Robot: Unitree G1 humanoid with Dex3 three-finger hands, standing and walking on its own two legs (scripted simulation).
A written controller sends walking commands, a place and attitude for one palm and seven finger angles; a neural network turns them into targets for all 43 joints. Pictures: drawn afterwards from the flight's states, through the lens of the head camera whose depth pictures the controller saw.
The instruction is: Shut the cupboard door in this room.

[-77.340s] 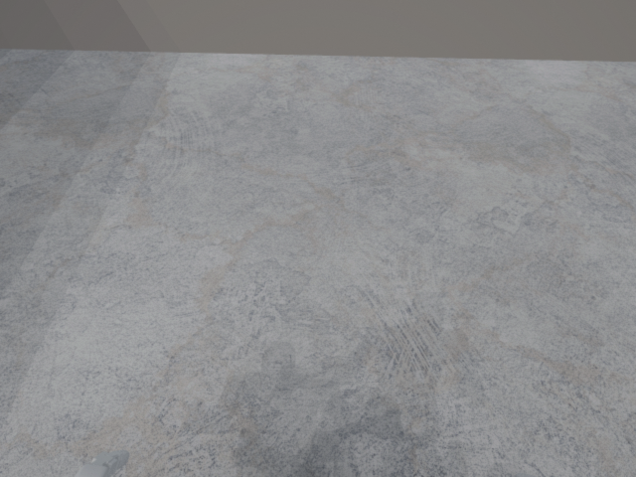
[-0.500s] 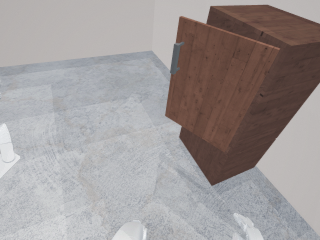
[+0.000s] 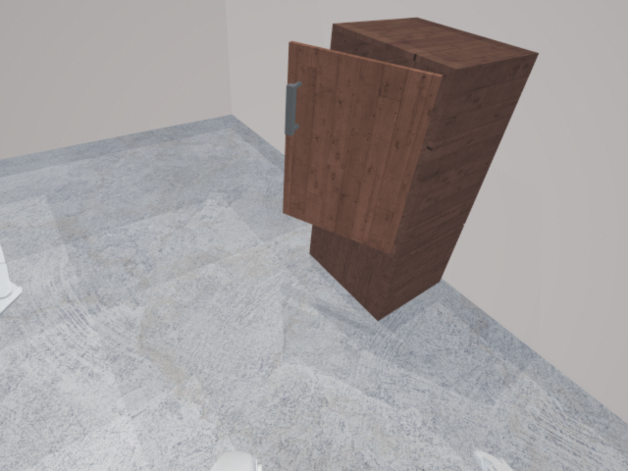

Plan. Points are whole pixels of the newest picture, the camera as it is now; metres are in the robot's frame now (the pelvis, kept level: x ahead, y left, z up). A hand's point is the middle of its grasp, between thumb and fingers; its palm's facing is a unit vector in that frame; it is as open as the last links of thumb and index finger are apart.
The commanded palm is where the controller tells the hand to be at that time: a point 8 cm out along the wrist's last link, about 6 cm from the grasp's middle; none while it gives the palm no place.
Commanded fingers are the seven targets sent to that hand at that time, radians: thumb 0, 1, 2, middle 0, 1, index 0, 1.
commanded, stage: stop stepping back and stand still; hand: left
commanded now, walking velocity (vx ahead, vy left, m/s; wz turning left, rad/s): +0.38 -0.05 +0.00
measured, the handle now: (294, 108) +1.08 +0.15 +0.04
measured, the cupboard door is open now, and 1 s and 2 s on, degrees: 26 26 26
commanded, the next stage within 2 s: let the arm hang, fingers relaxed in 1.10 s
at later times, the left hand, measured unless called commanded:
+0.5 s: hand (3, 335) +0.16 +0.29 +0.19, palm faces +0.46 -0.70 -0.55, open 7.5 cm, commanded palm +0.10 +0.32 +0.19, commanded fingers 0.00 0.90 0.90 -0.20 -0.30 -0.20 -0.30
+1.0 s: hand (95, 288) +0.24 +0.26 +0.16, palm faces +0.34 -0.79 -0.50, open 7.5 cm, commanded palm +0.17 +0.31 +0.19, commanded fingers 0.00 0.90 0.90 -0.20 -0.30 -0.20 -0.30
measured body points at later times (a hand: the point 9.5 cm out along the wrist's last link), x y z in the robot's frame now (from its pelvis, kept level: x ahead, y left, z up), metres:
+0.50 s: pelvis -0.04 +0.02 +0.00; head -0.04 +0.01 +0.45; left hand +0.13 +0.33 +0.22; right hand +0.09 -0.20 -0.11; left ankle -0.02 +0.17 -0.72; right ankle -0.04 -0.08 -0.73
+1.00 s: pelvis +0.02 +0.01 +0.01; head +0.06 +0.02 +0.46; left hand +0.21 +0.30 +0.19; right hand +0.18 -0.22 -0.08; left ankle +0.03 +0.14 -0.73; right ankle -0.04 -0.08 -0.73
